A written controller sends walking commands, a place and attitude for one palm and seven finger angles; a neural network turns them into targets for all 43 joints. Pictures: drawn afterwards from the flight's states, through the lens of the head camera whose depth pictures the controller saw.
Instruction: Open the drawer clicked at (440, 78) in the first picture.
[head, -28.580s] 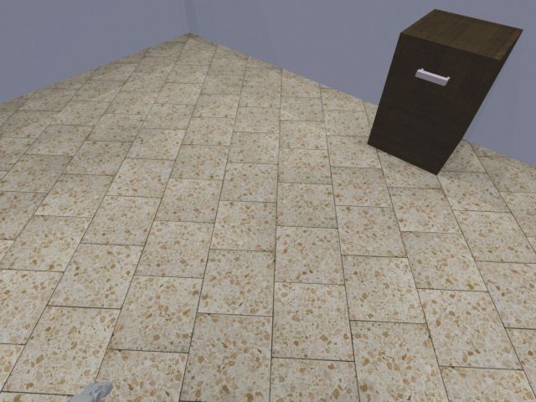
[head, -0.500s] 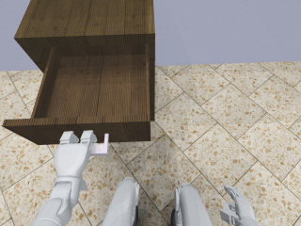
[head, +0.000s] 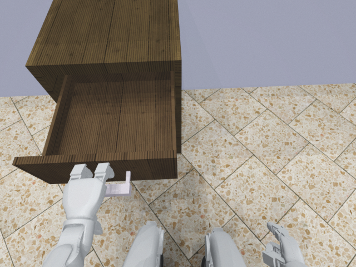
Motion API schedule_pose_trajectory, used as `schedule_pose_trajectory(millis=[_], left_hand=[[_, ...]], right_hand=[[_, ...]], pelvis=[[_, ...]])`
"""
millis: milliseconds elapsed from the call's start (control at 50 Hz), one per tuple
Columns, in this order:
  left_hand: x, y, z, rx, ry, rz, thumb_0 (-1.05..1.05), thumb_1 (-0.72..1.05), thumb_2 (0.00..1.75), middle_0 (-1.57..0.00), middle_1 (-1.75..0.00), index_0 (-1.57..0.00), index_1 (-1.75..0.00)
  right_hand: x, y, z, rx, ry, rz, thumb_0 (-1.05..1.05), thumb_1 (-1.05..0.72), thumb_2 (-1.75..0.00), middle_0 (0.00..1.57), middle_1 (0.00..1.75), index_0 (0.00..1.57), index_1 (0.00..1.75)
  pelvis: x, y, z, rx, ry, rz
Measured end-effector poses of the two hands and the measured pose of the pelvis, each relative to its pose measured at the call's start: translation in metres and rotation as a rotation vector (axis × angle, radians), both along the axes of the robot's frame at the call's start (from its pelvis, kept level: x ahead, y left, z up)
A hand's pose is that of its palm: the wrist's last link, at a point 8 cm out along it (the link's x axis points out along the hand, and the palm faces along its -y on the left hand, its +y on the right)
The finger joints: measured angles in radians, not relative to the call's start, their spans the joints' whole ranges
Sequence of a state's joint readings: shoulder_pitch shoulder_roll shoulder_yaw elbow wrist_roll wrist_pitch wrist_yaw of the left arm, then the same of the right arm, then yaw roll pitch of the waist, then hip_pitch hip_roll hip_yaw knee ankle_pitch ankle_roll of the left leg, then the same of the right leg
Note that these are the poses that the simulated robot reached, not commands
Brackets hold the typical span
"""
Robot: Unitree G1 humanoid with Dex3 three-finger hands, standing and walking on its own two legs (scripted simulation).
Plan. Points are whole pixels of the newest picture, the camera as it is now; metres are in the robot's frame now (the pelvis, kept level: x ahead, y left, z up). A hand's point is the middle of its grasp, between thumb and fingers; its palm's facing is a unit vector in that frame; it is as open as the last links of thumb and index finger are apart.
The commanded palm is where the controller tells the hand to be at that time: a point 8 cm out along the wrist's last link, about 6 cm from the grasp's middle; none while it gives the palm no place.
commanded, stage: lift the hand off the handle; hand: left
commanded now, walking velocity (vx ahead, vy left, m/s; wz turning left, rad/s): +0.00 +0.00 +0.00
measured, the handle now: (104, 182) +0.32 +0.22 -0.11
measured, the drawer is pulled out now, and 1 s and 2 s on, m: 0.28 0.28 0.28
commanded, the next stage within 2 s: draw the hand back to the body in 1.50 s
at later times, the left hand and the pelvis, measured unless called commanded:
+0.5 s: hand (85, 193) +0.27 +0.23 -0.03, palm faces -0.03 -0.07 -1.00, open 13.4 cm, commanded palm +0.26 +0.23 +0.02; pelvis +0.01 +0.00 +0.03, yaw +0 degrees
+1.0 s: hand (79, 182) +0.28 +0.23 +0.01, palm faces -0.03 -0.09 -1.00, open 13.8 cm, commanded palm +0.27 +0.23 +0.06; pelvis +0.02 +0.01 +0.06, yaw +0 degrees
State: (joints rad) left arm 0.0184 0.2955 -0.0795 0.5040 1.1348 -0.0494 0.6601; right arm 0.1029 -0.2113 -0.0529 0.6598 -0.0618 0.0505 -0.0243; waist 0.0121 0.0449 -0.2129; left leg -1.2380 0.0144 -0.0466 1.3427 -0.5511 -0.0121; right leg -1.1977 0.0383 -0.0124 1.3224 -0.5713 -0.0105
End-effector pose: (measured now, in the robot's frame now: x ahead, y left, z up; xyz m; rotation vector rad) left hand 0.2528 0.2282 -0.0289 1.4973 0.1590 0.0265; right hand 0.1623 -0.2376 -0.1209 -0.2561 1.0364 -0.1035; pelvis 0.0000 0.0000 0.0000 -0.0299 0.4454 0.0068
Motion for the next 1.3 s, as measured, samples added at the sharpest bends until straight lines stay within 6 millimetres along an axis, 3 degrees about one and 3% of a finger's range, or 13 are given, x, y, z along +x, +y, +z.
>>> schedule_pose_trajectory(millis=[220,480,660,900,1300], left_hand=[[0.001,0.001,0.013,-0.009,0.009,0.003,0.0,-0.48,0.3,-0.37,-1.21,-0.43,-1.22],[-0.001,0.005,0.048,0.005,-0.051,0.041,0.0,-0.48,0.3,-0.35,-1.2,-0.4,-1.22],[0.001,0.006,0.057,-0.008,-0.013,0.042,0.0,-0.48,0.3,-0.34,-1.21,-0.39,-1.23],[0.011,0.01,0.085,0.002,-0.083,0.045,0.0,-0.48,0.3,-0.33,-1.2,-0.33,-1.2],[0.006,0.012,0.11,-0.02,-0.043,0.058,0.0,-0.48,0.3,-0.32,-1.2,-0.32,-1.2]], right_hand=[[0.01,0.001,0.016,-0.003,-0.022,0.001,0.01,-0.91,-0.9,0.2,0.3,0.2,0.3],[0.015,0.001,0.037,0.017,-0.048,-0.005,0.01,-0.91,-0.9,0.2,0.3,0.2,0.3],[0.016,0.0,0.053,0.01,-0.072,-0.008,0.01,-0.91,-0.9,0.2,0.3,0.2,0.3],[0.016,0.001,0.062,0.025,-0.068,-0.015,0.01,-0.91,-0.9,0.2,0.3,0.2,0.3],[0.03,0.002,0.089,0.036,-0.094,-0.012,0.01,-0.91,-0.9,0.2,0.3,0.2,0.3]], pelvis=[[0.007,0.0,0.012,0.0,-0.021,0.003],[0.013,0.001,0.029,0.003,-0.066,-0.001],[0.014,0.001,0.039,0.003,-0.093,0.003],[0.02,0.004,0.048,0.003,-0.114,0.002],[0.035,0.006,0.069,0.008,-0.161,-0.004]])
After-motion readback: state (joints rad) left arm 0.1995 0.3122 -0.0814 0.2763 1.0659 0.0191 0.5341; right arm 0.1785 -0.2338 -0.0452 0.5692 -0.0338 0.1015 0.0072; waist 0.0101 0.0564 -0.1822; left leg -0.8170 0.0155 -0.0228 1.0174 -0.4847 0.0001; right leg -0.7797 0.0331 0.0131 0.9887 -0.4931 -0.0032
